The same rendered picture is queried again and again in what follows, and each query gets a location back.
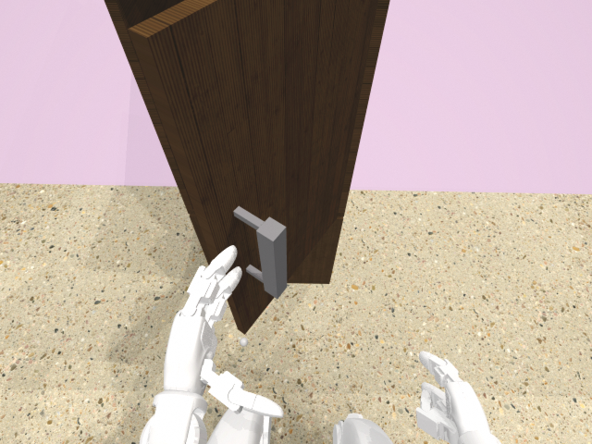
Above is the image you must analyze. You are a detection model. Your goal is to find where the cupboard door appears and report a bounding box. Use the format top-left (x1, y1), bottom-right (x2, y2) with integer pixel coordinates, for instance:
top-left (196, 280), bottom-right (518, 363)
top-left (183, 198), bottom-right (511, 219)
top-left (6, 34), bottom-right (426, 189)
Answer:
top-left (128, 0), bottom-right (377, 335)

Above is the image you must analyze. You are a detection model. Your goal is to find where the robot thigh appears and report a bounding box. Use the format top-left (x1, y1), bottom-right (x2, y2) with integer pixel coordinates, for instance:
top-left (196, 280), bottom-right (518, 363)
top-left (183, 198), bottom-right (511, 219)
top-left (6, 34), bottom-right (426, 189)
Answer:
top-left (333, 418), bottom-right (393, 444)
top-left (206, 408), bottom-right (272, 444)

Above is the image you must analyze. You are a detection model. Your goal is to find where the right robot thigh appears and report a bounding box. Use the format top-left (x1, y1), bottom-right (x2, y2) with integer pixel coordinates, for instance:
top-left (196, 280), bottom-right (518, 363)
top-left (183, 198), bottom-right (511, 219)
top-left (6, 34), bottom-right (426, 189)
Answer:
top-left (333, 418), bottom-right (393, 444)

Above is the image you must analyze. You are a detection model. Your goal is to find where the left robot hand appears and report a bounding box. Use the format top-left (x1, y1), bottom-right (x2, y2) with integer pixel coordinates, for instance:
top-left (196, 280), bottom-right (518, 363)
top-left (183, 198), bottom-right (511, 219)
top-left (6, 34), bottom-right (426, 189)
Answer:
top-left (164, 245), bottom-right (284, 418)

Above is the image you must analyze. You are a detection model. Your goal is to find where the right robot hand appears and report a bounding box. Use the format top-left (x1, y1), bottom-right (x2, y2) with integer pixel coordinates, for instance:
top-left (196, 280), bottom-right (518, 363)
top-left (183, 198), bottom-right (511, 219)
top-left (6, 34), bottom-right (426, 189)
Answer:
top-left (416, 351), bottom-right (491, 444)

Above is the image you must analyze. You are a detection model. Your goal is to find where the handle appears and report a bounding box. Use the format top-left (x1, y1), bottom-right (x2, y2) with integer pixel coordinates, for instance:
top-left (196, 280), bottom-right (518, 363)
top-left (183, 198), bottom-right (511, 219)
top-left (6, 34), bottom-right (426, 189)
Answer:
top-left (233, 206), bottom-right (287, 299)

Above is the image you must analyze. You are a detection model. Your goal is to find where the left robot forearm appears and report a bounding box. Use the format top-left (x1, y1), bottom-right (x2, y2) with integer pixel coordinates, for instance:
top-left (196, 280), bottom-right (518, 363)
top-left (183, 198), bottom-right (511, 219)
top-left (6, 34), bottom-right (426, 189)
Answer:
top-left (140, 390), bottom-right (208, 444)

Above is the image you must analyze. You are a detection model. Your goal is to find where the left robot thigh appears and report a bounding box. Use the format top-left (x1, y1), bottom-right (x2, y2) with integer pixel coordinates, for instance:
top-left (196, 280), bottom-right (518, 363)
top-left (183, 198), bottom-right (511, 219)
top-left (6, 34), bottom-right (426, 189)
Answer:
top-left (206, 408), bottom-right (272, 444)

